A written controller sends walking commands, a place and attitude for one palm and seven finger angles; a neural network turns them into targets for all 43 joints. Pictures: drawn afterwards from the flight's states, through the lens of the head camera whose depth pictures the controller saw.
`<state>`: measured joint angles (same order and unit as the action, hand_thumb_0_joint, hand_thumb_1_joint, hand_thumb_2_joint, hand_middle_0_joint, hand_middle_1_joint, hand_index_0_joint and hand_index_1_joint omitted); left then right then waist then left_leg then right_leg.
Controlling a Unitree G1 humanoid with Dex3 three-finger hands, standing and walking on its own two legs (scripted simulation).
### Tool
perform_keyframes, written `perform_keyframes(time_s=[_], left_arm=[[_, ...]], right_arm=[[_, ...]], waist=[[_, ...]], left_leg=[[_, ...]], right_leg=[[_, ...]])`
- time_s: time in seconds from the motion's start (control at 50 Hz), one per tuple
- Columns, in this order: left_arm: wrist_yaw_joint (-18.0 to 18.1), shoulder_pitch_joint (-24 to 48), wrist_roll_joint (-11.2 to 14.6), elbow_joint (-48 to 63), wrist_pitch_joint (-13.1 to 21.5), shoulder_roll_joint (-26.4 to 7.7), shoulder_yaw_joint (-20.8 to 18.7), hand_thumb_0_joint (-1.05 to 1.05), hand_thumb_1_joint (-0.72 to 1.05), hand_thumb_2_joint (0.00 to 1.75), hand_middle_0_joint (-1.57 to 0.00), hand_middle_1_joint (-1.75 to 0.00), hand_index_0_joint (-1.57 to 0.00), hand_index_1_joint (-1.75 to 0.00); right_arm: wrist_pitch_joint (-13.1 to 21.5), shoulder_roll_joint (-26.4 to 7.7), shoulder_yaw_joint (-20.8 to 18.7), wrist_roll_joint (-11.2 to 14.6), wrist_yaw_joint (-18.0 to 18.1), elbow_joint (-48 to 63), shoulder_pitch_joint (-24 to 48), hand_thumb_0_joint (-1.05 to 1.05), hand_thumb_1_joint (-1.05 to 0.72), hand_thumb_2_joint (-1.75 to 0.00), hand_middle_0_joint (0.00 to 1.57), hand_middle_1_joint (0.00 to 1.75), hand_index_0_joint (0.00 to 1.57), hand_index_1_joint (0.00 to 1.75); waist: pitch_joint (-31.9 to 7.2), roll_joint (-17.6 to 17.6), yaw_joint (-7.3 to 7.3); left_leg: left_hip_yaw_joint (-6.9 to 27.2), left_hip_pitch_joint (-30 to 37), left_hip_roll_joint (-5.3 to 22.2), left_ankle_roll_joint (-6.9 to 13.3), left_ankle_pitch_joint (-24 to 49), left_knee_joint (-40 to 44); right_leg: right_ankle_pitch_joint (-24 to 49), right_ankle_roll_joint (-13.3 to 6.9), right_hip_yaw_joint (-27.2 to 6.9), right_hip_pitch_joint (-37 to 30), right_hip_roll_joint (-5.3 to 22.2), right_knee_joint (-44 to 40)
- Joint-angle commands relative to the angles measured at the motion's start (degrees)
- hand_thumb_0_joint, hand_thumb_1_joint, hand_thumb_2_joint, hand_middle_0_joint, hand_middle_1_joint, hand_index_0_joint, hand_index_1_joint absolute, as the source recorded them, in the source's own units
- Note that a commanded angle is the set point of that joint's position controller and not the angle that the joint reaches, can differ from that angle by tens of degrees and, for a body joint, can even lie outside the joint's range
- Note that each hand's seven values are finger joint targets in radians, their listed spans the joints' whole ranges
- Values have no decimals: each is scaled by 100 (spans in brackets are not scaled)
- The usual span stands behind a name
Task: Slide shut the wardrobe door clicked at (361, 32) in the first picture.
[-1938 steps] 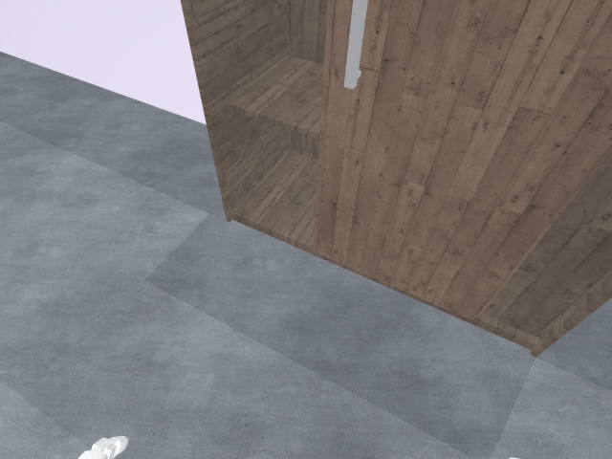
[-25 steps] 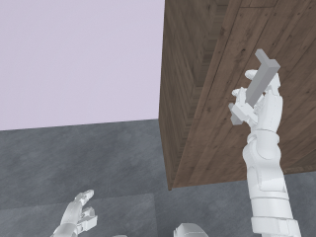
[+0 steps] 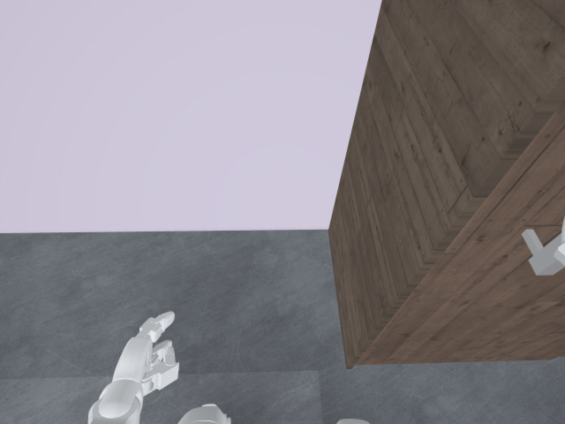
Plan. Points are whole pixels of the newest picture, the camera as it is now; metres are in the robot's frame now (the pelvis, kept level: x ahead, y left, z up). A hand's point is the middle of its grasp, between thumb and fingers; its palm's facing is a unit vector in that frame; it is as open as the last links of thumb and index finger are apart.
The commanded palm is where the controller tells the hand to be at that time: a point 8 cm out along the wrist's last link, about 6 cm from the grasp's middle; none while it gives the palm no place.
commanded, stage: stop walking and hold the door there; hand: right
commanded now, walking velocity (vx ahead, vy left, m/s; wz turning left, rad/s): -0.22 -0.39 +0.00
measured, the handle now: out of the picture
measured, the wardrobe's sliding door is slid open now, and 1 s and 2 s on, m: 0.00 0.00 0.00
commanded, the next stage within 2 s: none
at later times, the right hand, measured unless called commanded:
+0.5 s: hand out of the picture +0.28 -0.33 +0.15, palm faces +0.50 +0.82 -0.29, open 6.0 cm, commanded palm +0.22 -0.36 +0.15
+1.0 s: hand out of the picture +0.28 -0.33 +0.15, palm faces +0.49 +0.82 -0.28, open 6.0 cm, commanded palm +0.22 -0.35 +0.15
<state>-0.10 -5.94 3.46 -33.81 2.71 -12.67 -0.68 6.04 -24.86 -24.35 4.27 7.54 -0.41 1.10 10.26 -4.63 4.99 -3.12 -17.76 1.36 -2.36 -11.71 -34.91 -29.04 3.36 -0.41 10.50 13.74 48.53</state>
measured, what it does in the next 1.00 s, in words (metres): steps on the spot: right foot, then left foot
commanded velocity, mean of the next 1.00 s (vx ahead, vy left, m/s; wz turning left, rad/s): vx -0.03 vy -0.07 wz -0.02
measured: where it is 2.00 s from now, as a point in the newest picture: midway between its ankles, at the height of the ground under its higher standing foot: outside the picture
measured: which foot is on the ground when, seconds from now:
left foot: down 0.00-0.24, up 0.26-0.46, down 0.48-1.00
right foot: up 0.00-0.20, down 0.22-1.00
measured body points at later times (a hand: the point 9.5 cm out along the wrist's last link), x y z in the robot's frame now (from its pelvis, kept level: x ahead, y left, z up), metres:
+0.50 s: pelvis -0.01 -0.03 +0.03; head -0.01 -0.05 +0.47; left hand +0.09 +0.21 -0.08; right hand +0.24 -0.37 +0.17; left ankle -0.02 +0.09 -0.71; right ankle +0.02 -0.11 -0.71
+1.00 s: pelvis -0.01 -0.04 +0.03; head -0.01 -0.04 +0.48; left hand +0.14 +0.22 -0.05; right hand +0.24 -0.37 +0.17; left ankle -0.02 +0.09 -0.71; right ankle +0.02 -0.11 -0.71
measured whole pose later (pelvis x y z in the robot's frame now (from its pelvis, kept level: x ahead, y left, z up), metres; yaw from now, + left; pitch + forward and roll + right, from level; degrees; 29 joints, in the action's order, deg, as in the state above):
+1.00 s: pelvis -0.01 -0.04 +0.03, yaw +6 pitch -1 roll +1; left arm 4.1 -11.0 2.1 -37.7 4.5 -13.7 0.2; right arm 10.7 -20.1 -23.0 3.4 10.2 -3.8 -8.4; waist -0.5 -1.1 2.1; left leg -1.0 -10.6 0.3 -0.8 -11.8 -23.1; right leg -12.1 -3.8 6.7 12.8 -0.6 25.2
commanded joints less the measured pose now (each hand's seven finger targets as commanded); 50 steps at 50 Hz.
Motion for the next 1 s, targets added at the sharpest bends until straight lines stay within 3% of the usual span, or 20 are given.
perform_keyframes(time_s=[0.0,0.02,0.06,0.12,0.16,0.18,0.2,0.22,0.24,0.26,0.32,0.4,0.44,0.48,0.52,0.56,0.68,0.82,0.9,0.98], left_arm=[[249,6,-136,610,296,-889,-299,0,90,90,-20,-30,-20,-30],[258,198,-119,505,265,-862,-301,0,90,90,-20,-30,-20,-30],[338,225,-123,410,195,-749,-225,0,90,90,-20,-30,-20,-30],[386,309,-125,388,173,-738,-248,0,90,90,-20,-30,-20,-30],[396,185,-115,346,203,-714,-242,0,90,90,-20,-30,-20,-30],[427,142,-128,346,230,-767,-273,0,90,90,-20,-30,-20,-30],[451,95,-151,422,256,-929,-321,0,90,90,-20,-30,-20,-30],[463,156,-145,555,293,-984,-318,0,90,90,-20,-30,-20,-30],[414,-6,-107,496,316,-823,-294,0,90,90,-20,-30,-20,-30],[413,65,-155,434,360,-732,-251,0,90,90,-20,-30,-20,-30],[389,-193,-112,316,477,-850,-310,0,90,90,-20,-30,-20,-30],[384,-164,-143,293,597,-821,-160,0,90,90,-20,-30,-20,-30],[387,-175,-173,253,577,-844,-140,0,90,90,-20,-30,-20,-30],[395,-178,-206,282,561,-840,-147,0,90,90,-20,-30,-20,-30],[390,-205,-147,221,533,-821,-196,0,90,90,-20,-30,-20,-30],[407,-142,-164,231,522,-828,-181,0,90,90,-20,-30,-20,-30],[460,7,-150,285,487,-779,-99,0,90,90,-20,-30,-20,-30],[483,0,-141,320,443,-803,-136,0,90,90,-20,-30,-20,-30],[474,-23,-139,374,426,-821,-154,0,90,90,-20,-30,-20,-30],[445,-66,-173,405,355,-859,-228,0,90,90,-20,-30,-20,-30]], right_arm=[[519,-2355,-1051,-228,100,1111,1001,0,-90,-90,45,140,45,140],[532,-2029,-892,-143,139,1255,978,0,-90,-90,45,140,45,140],[596,-1948,-1294,-157,229,737,474,0,-90,-90,45,140,45,140],[601,-1769,-1215,-194,237,641,120,0,-90,-90,45,140,45,140],[656,-1503,-908,-214,197,875,296,0,-90,-90,45,140,45,140],[723,-1347,-715,-220,165,1010,278,0,-90,-90,45,140,45,140],[777,-1210,-533,-215,146,1302,342,0,-90,-90,45,140,45,140],[795,-990,-279,-213,147,1503,318,0,-90,-90,45,140,45,140],[771,-975,-223,-301,153,1259,110,0,-90,-90,45,140,45,140],[750,-1108,-325,-361,198,1015,211,0,-90,-90,45,140,45,140],[695,-1259,-431,-295,232,1109,23,0,-90,-90,45,140,45,140],[668,-904,-51,-289,212,1074,51,0,-90,-90,45,140,45,140],[645,-1164,-269,-315,213,794,-58,0,-90,-90,45,140,45,140],[668,-1396,-502,-305,217,695,-6,0,-90,-90,45,140,45,140],[629,-1006,-214,-210,163,580,-47,0,-90,-90,45,140,45,140],[635,-890,-74,-203,143,617,132,0,-90,-90,45,140,45,140],[638,-688,132,-284,181,690,-32,0,-90,-90,45,140,45,140],[621,-651,167,-292,188,483,-110,0,-90,-90,45,140,45,140],[641,-644,183,-310,190,533,-154,0,-90,-90,45,140,45,140],[668,-880,10,-293,202,490,-272,0,-90,-90,45,140,45,140]], waist=[[-1998,2463,-379],[-2035,2417,-396],[-2273,2083,-441],[-2109,1763,-454],[-1954,1363,-620],[-1782,658,-655],[-1520,-572,-638],[-1296,-1975,-589],[-1181,-1917,-628],[-852,-1687,-641],[-1222,-232,-511],[-1274,-693,-509],[-1308,-376,-525],[-1375,215,-587],[-1567,1073,-570],[-1554,976,-597],[-1461,-198,-485],[-1321,218,-497],[-1369,48,-477],[-1619,502,-477]], left_leg=[[3223,1143,1839,1016,2188,1748],[3070,1219,1822,1097,1742,1639],[2035,1194,1682,1033,1663,1342],[1666,696,1605,874,1016,1433],[1329,-51,1339,659,61,1234],[1043,-259,958,554,-386,923],[678,-512,390,423,-850,119],[119,-467,-109,241,-1727,-1163],[413,-213,-238,279,-1767,-2166],[661,-356,-69,276,-1431,-2417],[260,-263,-19,116,-1142,-1293],[-8,617,-111,146,-588,897],[364,1143,49,275,-88,1505],[1200,992,527,551,691,1566],[1429,641,533,576,-92,1739],[1490,198,580,615,-392,1842],[651,453,14,288,-147,1042],[757,604,117,310,166,1367],[860,588,185,351,293,1476],[1451,610,816,533,1260,1587]], right_leg=[[-251,-187,-434,1159,-1123,1964],[-62,-189,-557,1157,-1128,1787],[-20,-255,-335,875,-1139,826],[209,-370,-151,391,-1217,-450],[981,-404,41,-384,-1261,-1792],[1197,-391,116,-560,-1212,-2374],[877,-516,-457,-295,-695,-2999],[549,-862,-1301,455,123,-3639],[-444,-1095,-1638,1292,283,-3965],[-406,-1135,-1616,1567,217,-3998],[1609,-1023,-717,427,-182,-3184],[1302,-742,-600,211,-318,-3122],[1186,-573,-471,512,-509,-2896],[1410,-395,-254,490,-811,-2521],[1121,-397,-241,191,-947,-2303],[1224,-461,-263,-168,-883,-2322],[580,-534,-798,26,-302,-3563],[938,-467,-422,153,-503,-3364],[1131,-473,-283,88,-613,-3202],[2028,-451,-87,99,-898,-2240]])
